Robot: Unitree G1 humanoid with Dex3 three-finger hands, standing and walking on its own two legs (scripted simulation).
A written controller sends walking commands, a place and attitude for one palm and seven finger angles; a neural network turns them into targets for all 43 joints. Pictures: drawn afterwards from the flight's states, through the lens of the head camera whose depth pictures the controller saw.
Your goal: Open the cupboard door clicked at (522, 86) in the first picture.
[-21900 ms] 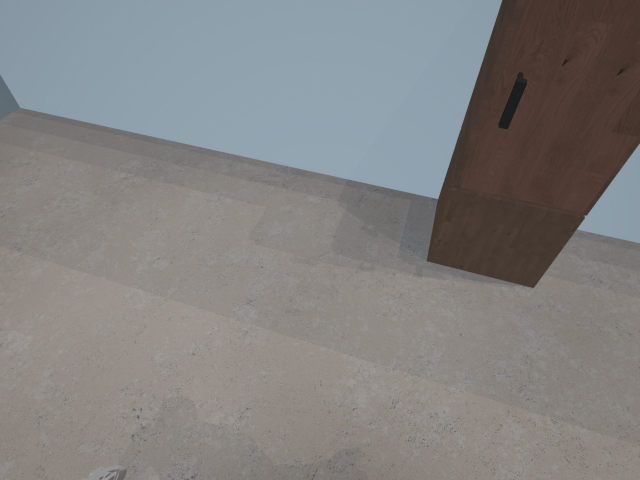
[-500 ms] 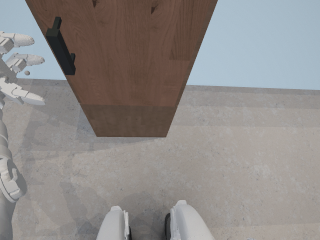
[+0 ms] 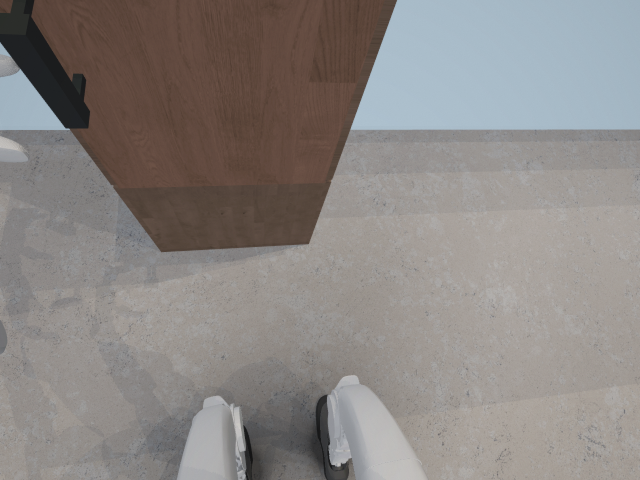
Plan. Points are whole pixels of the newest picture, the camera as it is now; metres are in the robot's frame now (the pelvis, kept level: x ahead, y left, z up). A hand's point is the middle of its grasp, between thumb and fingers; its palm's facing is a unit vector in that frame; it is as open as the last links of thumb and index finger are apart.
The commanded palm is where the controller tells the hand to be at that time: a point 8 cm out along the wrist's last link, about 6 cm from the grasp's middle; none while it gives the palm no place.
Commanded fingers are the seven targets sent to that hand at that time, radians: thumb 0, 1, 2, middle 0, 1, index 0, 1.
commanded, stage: move the hooked fingers beside the handle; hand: left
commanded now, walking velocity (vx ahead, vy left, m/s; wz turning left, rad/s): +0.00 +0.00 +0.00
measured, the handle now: (52, 61) +0.56 +0.23 +0.08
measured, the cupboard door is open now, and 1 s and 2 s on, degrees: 0 0 0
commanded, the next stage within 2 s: slide the fingers in behind the handle in 0.54 s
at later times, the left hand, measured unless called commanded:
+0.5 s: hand out of the picture +0.52 +0.29 +0.08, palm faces -0.01 -1.00 -0.01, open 14.0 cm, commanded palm +0.51 +0.33 +0.08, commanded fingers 0.00 -0.50 0.30 -0.30 -1.20 -0.30 -1.20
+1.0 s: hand out of the picture +0.52 +0.27 +0.07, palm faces -0.01 -1.00 -0.01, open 14.0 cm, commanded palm +0.51 +0.30 +0.08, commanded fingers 0.00 -0.50 0.30 -0.30 -1.20 -0.30 -1.20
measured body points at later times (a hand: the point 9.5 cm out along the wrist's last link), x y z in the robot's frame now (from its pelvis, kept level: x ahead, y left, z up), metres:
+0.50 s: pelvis +0.01 +0.01 +0.01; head +0.18 +0.05 +0.42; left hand +0.51 +0.34 +0.08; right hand +0.03 -0.26 -0.09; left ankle +0.01 +0.10 -0.64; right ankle +0.04 -0.13 -0.64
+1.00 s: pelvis +0.01 +0.01 +0.01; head +0.18 +0.05 +0.42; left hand +0.51 +0.33 +0.07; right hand +0.02 -0.26 -0.09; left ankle +0.01 +0.10 -0.64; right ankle +0.04 -0.14 -0.64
